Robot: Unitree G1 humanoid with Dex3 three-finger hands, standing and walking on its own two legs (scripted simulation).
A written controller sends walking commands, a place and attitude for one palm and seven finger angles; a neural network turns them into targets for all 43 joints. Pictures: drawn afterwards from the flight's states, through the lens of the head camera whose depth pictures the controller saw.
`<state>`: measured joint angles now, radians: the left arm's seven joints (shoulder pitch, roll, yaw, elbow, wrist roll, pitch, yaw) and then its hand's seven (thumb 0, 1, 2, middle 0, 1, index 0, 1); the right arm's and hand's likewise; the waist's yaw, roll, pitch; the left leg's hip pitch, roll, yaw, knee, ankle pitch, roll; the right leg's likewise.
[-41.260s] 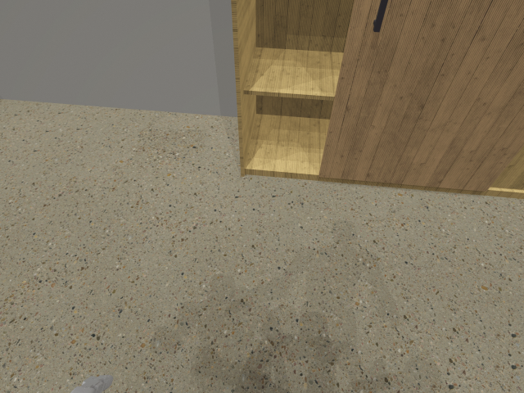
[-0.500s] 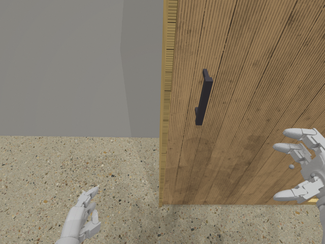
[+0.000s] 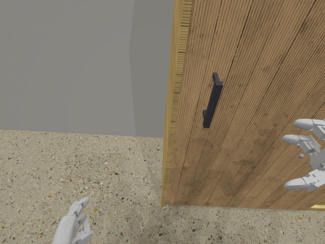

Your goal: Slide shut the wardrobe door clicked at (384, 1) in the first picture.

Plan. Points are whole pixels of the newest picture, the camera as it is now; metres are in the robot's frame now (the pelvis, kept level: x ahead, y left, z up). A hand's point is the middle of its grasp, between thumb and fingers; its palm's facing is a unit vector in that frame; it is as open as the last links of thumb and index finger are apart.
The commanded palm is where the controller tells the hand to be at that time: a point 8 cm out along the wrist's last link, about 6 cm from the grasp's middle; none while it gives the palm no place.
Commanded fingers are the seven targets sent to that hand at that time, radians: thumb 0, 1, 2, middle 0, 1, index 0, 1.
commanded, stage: raise the hand with hooked fingers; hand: right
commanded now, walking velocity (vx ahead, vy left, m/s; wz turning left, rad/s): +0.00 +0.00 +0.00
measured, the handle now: (210, 101) +0.46 -0.12 +0.12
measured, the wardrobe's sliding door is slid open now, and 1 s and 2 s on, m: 0.00 0.00 0.00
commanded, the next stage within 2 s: move the hooked fingers beside the handle in 0.20 s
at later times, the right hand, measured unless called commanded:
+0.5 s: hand (295, 154) +0.28 -0.27 +0.14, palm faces +0.10 +0.99 -0.03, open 14.0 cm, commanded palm +0.25 -0.31 +0.15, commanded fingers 0.00 0.50 -0.30 0.30 1.20 0.30 1.20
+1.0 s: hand (271, 138) +0.32 -0.23 +0.14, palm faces +0.07 +1.00 -0.03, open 14.0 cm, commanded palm +0.30 -0.27 +0.14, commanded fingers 0.00 0.50 -0.30 0.30 1.20 0.30 1.20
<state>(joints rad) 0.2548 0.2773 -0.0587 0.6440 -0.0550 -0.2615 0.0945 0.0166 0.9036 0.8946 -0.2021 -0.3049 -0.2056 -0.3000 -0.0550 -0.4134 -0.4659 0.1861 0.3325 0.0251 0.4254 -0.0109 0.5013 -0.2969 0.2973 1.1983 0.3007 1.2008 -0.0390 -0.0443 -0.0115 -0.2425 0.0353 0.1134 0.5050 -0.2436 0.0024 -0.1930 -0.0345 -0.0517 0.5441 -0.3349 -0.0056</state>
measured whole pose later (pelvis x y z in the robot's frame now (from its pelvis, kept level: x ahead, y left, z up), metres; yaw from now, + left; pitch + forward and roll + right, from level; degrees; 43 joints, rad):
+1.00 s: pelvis +0.00 +0.00 +0.00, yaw +0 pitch +0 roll +0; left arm 0.24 0.26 -0.06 0.67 -0.06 -0.25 0.11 0.02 0.90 0.89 -0.20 -0.30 -0.21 -0.30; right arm -0.23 -0.35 -0.35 0.33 0.27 -0.01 0.31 -0.01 0.50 -0.30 0.30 1.20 0.30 1.20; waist -0.02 -0.05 -0.01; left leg -0.27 0.04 0.11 0.51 -0.24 0.01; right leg -0.21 -0.03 -0.06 0.52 -0.32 0.00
